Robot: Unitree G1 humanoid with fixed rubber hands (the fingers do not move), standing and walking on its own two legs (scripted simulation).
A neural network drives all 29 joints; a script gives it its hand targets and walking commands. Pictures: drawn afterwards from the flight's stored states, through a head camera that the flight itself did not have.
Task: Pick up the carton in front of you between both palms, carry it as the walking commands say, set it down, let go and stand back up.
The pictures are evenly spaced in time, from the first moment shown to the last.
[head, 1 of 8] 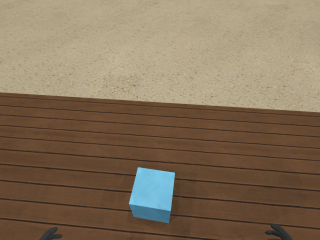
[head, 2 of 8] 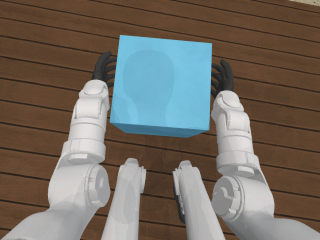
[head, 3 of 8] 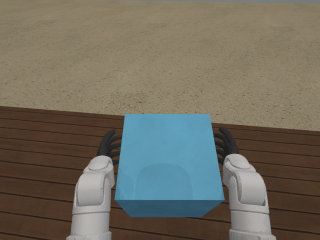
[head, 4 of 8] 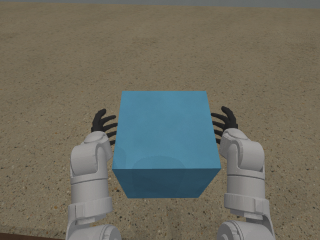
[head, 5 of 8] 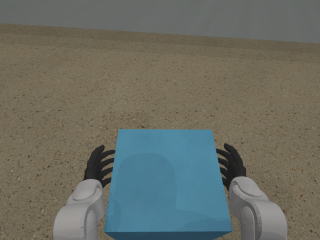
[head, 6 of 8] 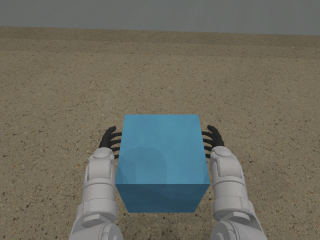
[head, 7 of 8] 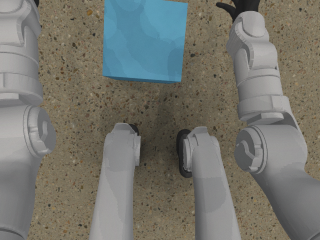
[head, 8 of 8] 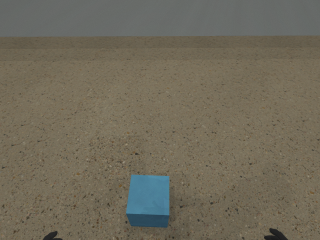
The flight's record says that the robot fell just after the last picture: no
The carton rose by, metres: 0.69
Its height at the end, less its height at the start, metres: -0.11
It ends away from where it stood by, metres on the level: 3.25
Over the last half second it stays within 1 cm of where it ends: yes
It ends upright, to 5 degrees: yes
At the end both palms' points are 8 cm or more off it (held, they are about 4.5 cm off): yes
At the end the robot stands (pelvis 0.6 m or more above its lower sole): yes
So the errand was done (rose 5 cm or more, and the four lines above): yes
